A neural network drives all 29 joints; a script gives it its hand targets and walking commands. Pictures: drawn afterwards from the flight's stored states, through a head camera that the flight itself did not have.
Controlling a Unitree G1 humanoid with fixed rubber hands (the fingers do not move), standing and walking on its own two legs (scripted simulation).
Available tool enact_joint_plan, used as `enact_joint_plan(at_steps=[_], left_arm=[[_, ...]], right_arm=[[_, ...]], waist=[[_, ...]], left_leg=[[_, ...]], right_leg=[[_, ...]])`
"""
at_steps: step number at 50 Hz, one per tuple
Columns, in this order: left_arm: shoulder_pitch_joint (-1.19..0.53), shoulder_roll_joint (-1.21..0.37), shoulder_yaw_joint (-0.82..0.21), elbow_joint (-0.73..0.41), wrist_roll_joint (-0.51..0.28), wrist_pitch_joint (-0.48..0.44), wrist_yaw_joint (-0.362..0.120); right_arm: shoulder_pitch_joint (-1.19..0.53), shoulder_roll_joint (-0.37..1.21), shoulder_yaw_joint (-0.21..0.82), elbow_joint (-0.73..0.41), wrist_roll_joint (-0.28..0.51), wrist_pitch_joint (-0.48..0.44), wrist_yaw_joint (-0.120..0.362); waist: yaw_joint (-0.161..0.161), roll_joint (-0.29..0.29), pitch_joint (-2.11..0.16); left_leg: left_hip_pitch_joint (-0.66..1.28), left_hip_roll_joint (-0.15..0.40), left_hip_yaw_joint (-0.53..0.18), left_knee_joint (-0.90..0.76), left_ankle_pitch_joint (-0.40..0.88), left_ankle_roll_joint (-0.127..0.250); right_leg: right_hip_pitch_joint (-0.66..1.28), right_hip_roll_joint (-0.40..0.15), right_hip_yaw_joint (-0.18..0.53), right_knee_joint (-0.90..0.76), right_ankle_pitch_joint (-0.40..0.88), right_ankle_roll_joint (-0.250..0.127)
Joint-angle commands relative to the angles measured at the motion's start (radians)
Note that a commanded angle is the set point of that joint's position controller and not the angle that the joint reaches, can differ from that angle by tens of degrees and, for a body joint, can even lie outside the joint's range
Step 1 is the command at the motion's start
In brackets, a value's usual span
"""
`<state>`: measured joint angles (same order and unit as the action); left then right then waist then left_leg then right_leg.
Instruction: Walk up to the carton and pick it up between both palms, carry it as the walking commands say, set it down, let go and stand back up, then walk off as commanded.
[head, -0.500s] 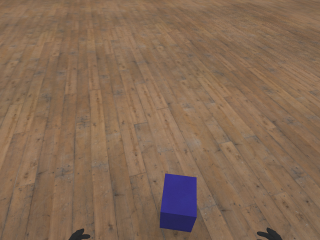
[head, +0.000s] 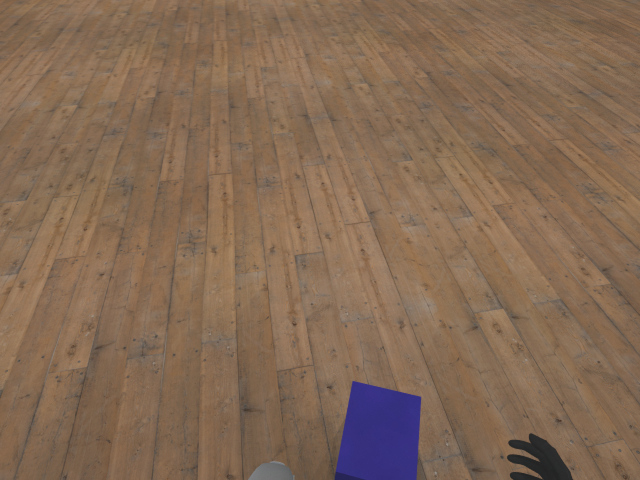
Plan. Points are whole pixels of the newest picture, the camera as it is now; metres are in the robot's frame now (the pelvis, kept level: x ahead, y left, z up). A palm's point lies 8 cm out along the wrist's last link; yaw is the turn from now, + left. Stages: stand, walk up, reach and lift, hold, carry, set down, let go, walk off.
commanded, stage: walk off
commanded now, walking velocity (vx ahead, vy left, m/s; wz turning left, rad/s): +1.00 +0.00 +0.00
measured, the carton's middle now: (376, 446) +0.37 -0.09 -0.65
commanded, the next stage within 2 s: stand in 1.16 s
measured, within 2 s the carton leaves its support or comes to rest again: rests again in 1.62 s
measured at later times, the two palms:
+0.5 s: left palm (204, 277) +0.47 +0.30 -0.10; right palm (492, 407) +0.27 -0.20 -0.09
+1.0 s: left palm (213, 223) +0.69 +0.36 -0.18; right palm (428, 190) +0.79 -0.15 -0.11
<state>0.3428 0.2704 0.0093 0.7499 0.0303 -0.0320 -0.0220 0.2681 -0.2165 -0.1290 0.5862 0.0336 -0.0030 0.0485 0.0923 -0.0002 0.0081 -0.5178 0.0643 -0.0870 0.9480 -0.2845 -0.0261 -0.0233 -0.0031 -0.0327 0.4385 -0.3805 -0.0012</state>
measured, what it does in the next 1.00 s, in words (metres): walks ahead: left foot, then right foot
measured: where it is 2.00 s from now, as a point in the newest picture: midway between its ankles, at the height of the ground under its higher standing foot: (324, 262)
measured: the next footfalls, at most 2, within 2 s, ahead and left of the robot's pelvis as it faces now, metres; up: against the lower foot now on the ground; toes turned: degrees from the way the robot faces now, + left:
left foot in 0.12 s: +0.23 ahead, +0.17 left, +0.00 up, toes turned +4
right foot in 0.42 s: +0.58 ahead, -0.12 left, +0.00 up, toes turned -2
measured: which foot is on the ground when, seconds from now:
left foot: up 0.00-0.10, down 0.12-0.62, up 0.64-0.94, down 0.96-1.00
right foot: down 0.00-0.14, up 0.16-0.40, down 0.42-0.98, up 1.00-1.00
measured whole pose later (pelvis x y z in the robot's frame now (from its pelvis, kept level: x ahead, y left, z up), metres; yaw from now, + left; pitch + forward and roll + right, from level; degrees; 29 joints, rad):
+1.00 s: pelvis +0.66 +0.11 -0.04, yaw +1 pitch -1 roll -4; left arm 0.39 0.26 0.04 0.82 0.03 -0.04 -0.02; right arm 0.24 -0.21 -0.13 0.76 0.02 -0.08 0.06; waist 0.03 -0.02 -0.02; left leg -0.55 0.10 0.06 0.87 -0.30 0.01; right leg -0.18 -0.10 -0.01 0.89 -0.52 0.03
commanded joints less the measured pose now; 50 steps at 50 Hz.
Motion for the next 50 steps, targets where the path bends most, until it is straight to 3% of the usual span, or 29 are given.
enact_joint_plan(at_steps=[1,2,3,4,5,6,7,8,10,12,16,20,23,25,27,28,29,30,31,32,33,37,42,44,46,47,48,49,50], left_arm=[[-0.031,0.238,0.076,-0.013,0.002,-0.044,0.015],[-0.015,0.236,0.078,-0.002,-0.002,-0.042,0.015],[-0.012,0.268,0.087,0.012,-0.003,-0.040,0.014],[-0.042,0.265,0.095,0.013,-0.001,-0.043,0.011],[-0.048,0.224,0.096,-0.005,0.009,-0.049,0.012],[-0.049,0.094,0.062,-0.052,-0.002,-0.059,0.004],[-0.090,0.077,0.053,-0.079,-0.014,-0.064,0.007],[-0.155,0.099,0.053,-0.097,-0.011,-0.067,0.004],[-0.189,0.095,0.055,-0.116,0.000,-0.061,-0.005],[-0.178,0.046,0.047,-0.102,0.026,-0.037,-0.021],[-0.266,0.021,0.025,-0.128,0.034,-0.014,-0.038],[-0.385,-0.022,0.002,-0.138,0.027,-0.021,-0.059],[-0.464,0.005,-0.001,-0.153,-0.002,-0.020,-0.072],[-0.440,0.006,0.004,-0.136,0.000,-0.018,-0.059],[-0.176,0.052,0.024,-0.050,-0.008,-0.032,-0.029],[0.008,0.118,0.047,0.010,0.004,-0.039,-0.015],[0.256,0.214,0.083,0.080,0.024,-0.042,0.013],[0.384,0.335,0.112,0.114,0.027,-0.045,0.021],[0.288,0.325,0.107,0.109,0.012,-0.036,0.018],[0.192,0.239,0.087,0.089,0.011,-0.035,0.019],[0.104,0.235,0.077,0.075,0.016,-0.034,0.017],[-0.081,0.168,0.050,0.028,0.000,-0.040,0.018],[-0.138,0.196,0.074,-0.015,-0.012,-0.050,0.014],[-0.169,0.200,0.077,-0.012,-0.013,-0.051,0.009],[-0.177,0.166,0.076,-0.005,0.008,-0.051,0.002],[-0.160,0.106,0.076,-0.011,0.019,-0.060,0.005],[-0.128,0.021,0.053,-0.063,0.005,-0.072,-0.004],[-0.162,0.016,0.047,-0.090,-0.001,-0.071,0.002],[-0.162,0.026,0.054,-0.110,0.007,-0.064,0.000]], right_arm=[[-0.248,-0.076,0.041,-0.119,-0.065,-0.036,0.032],[-0.220,-0.101,0.032,-0.104,-0.072,-0.035,0.023],[-0.137,-0.090,0.029,-0.085,-0.076,-0.045,0.015],[0.059,-0.135,0.013,-0.030,-0.087,-0.058,-0.003],[0.335,-0.248,-0.028,0.036,-0.098,-0.071,-0.030],[0.456,-0.331,-0.043,0.064,-0.111,-0.078,-0.035],[0.399,-0.333,-0.033,0.061,-0.118,-0.080,-0.037],[0.334,-0.300,-0.035,0.062,-0.095,-0.079,-0.040],[0.249,-0.222,-0.015,0.058,-0.107,-0.081,-0.038],[0.205,-0.186,-0.005,0.049,-0.083,-0.087,-0.042],[0.185,-0.119,0.029,0.086,-0.065,-0.101,-0.048],[0.334,-0.101,0.035,0.165,-0.055,-0.109,-0.061],[0.238,-0.187,0.010,0.148,-0.072,-0.102,-0.066],[0.278,-0.183,0.011,0.174,-0.064,-0.093,-0.059],[0.256,-0.223,-0.013,0.179,-0.053,-0.102,-0.052],[0.232,-0.228,-0.015,0.164,-0.056,-0.107,-0.051],[0.191,-0.167,0.004,0.118,-0.055,-0.117,-0.050],[0.210,-0.053,0.036,0.073,-0.037,-0.128,-0.042],[0.157,-0.052,0.040,0.057,-0.041,-0.126,-0.041],[-0.046,-0.071,0.046,-0.006,-0.056,-0.122,-0.032],[-0.055,-0.071,0.041,-0.020,-0.056,-0.118,-0.023],[0.022,-0.035,0.033,-0.007,-0.077,-0.056,-0.003],[0.018,-0.062,0.024,0.053,-0.064,-0.046,0.026],[0.070,-0.091,0.006,0.103,-0.065,-0.055,0.026],[0.324,-0.150,-0.022,0.193,-0.058,-0.064,-0.001],[0.503,-0.251,-0.049,0.233,-0.080,-0.075,-0.026],[0.487,-0.326,-0.047,0.234,-0.099,-0.087,-0.034],[0.354,-0.279,-0.026,0.200,-0.087,-0.086,-0.029],[0.251,-0.229,-0.013,0.177,-0.067,-0.082,-0.028]], waist=[[-0.007,-0.150,0.176],[-0.008,-0.146,0.154],[-0.064,-0.167,0.095],[-0.166,-0.081,-0.056],[-0.303,0.127,-0.228],[-0.307,0.446,-0.283],[-0.271,0.392,-0.227],[-0.257,0.212,-0.203],[-0.209,0.083,-0.150],[-0.173,0.098,-0.116],[-0.143,0.107,0.065],[-0.208,0.094,0.050],[-0.187,0.175,0.076],[-0.185,0.174,0.060],[-0.049,0.186,-0.126],[0.034,0.105,-0.262],[0.158,-0.108,-0.369],[0.167,-0.440,-0.461],[0.113,-0.331,-0.319],[0.110,-0.148,-0.124],[0.064,-0.080,-0.066],[-0.091,-0.188,0.141],[-0.129,-0.219,0.119],[-0.166,-0.158,0.076],[-0.297,0.082,-0.060],[-0.402,0.404,-0.136],[-0.331,0.630,-0.112],[-0.263,0.506,-0.006],[-0.208,0.323,-0.023]], left_leg=[[0.039,0.015,0.228,-0.257,0.035,-0.018],[0.064,-0.021,0.247,-0.316,-0.019,-0.010],[0.191,-0.052,0.276,-0.367,0.002,0.004],[0.406,-0.099,0.270,-0.387,0.036,0.021],[0.667,0.037,0.076,-0.410,-0.078,0.068],[0.893,0.250,-0.373,-0.546,-0.321,0.117],[0.856,0.299,-0.636,-0.709,-0.369,0.129],[0.800,0.271,-0.578,-0.666,-0.266,0.137],[0.694,0.281,-0.475,-0.631,-0.286,0.164],[0.539,0.229,-0.382,-0.676,-0.293,0.122],[0.377,0.179,-0.257,-0.775,-0.329,0.144],[0.579,0.164,-0.123,-0.747,0.148,0.155],[0.469,0.153,-0.017,-0.771,0.230,0.144],[0.475,0.161,0.016,-0.709,0.505,0.141],[0.513,0.170,0.082,-0.413,0.936,0.101],[0.381,0.117,0.118,-0.169,0.884,0.089],[0.094,0.049,0.133,0.156,0.581,0.053],[-0.211,-0.089,0.028,0.402,-0.232,0.024],[-0.390,-0.072,-0.020,0.547,-0.201,0.046],[-0.439,0.015,0.010,0.546,-0.088,0.063],[-0.381,0.043,0.019,0.476,-0.030,0.058],[-0.139,0.086,0.052,0.223,-0.031,-0.001],[0.156,0.066,0.197,-0.114,0.030,-0.024],[0.282,0.044,0.261,-0.174,0.070,-0.020],[0.518,-0.029,0.303,-0.258,-0.024,-0.001],[0.606,0.114,0.031,-0.409,-0.283,0.031],[0.667,0.296,-0.498,-0.674,-0.605,0.051],[0.565,0.317,-0.683,-0.819,-0.587,0.030],[0.510,0.324,-0.698,-0.803,-0.553,0.042]], right_leg=[[-0.201,-0.268,0.131,-0.348,-0.072,-0.145],[-0.153,-0.255,0.106,-0.276,0.084,-0.143],[-0.143,-0.245,0.059,-0.139,0.378,-0.125],[-0.132,-0.191,-0.009,0.171,0.691,-0.099],[-0.291,-0.141,-0.047,0.596,0.613,-0.061],[-0.597,0.024,0.067,0.826,-0.118,-0.021],[-0.763,0.054,0.129,0.907,-0.166,-0.044],[-0.802,-0.004,0.138,0.948,-0.051,-0.055],[-0.839,-0.092,0.087,0.927,0.054,-0.050],[-0.752,-0.120,0.073,0.882,0.115,-0.044],[-0.859,-0.169,0.037,0.767,0.171,0.005],[-0.912,-0.149,-0.042,0.530,0.217,0.032],[-0.715,-0.097,-0.113,0.236,0.216,0.032],[-0.569,-0.026,-0.183,0.137,0.201,0.014],[-0.255,0.014,-0.179,0.075,0.220,-0.023],[0.031,0.019,-0.187,0.136,0.214,-0.046],[0.346,-0.133,0.017,0.131,0.064,-0.089],[0.558,-0.427,0.553,0.027,-0.173,-0.163],[0.460,-0.444,0.785,-0.102,-0.233,-0.197],[0.248,-0.405,0.685,-0.138,-0.206,-0.207],[0.085,-0.385,0.587,-0.153,-0.283,-0.171],[-0.415,-0.307,0.336,-0.260,-0.399,-0.094],[-0.553,-0.256,0.093,-0.269,-0.291,-0.082],[-0.521,-0.238,0.060,-0.177,-0.276,-0.102],[-0.473,-0.152,-0.029,0.261,-0.002,-0.066],[-0.551,-0.063,-0.028,0.763,0.039,-0.033],[-0.827,0.072,0.113,0.969,-0.188,-0.008],[-0.906,0.067,0.153,1.042,-0.101,-0.027],[-0.882,-0.020,0.101,1.106,-0.006,-0.060]])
